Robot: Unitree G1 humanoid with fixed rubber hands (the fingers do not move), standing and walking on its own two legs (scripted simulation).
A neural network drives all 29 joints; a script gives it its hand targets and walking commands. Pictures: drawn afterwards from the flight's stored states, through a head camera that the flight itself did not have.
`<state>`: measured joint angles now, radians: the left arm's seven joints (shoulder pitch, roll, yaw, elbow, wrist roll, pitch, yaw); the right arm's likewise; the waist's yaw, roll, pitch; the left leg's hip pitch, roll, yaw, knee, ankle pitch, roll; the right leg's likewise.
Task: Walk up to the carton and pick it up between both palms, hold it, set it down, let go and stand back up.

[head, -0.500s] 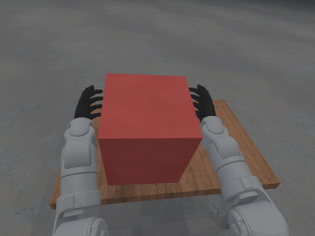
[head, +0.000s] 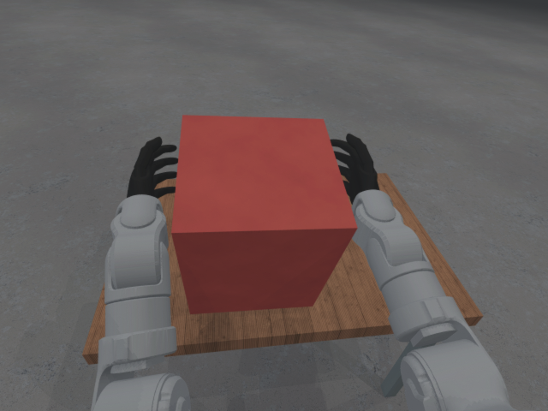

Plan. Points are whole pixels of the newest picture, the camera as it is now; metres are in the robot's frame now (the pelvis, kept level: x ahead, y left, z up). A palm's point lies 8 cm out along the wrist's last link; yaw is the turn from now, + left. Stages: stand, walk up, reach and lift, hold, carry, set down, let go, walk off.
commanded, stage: hold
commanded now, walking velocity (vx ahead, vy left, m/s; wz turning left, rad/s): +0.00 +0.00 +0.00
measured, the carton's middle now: (254, 220) +0.39 +0.01 +0.12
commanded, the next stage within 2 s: none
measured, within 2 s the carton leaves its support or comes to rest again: neither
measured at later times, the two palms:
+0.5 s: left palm (138, 196) +0.36 +0.16 +0.19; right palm (357, 188) +0.36 -0.14 +0.19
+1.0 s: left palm (138, 200) +0.35 +0.16 +0.19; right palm (360, 191) +0.36 -0.14 +0.19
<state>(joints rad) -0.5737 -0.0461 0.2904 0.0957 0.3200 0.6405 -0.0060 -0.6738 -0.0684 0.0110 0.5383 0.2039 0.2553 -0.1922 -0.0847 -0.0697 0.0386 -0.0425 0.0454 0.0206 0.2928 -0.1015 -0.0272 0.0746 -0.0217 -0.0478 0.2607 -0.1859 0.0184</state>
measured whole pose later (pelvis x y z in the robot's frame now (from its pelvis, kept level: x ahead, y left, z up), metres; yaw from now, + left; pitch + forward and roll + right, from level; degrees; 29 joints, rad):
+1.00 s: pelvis +0.00 +0.00 +0.00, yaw +0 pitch -9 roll +0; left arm -0.53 -0.04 0.30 0.02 0.31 0.70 -0.04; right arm -0.65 -0.05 0.03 0.46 0.22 0.32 -0.22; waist -0.09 -0.05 0.04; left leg -0.03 0.04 0.00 0.29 -0.10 -0.03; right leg 0.09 -0.02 -0.05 0.27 -0.19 0.02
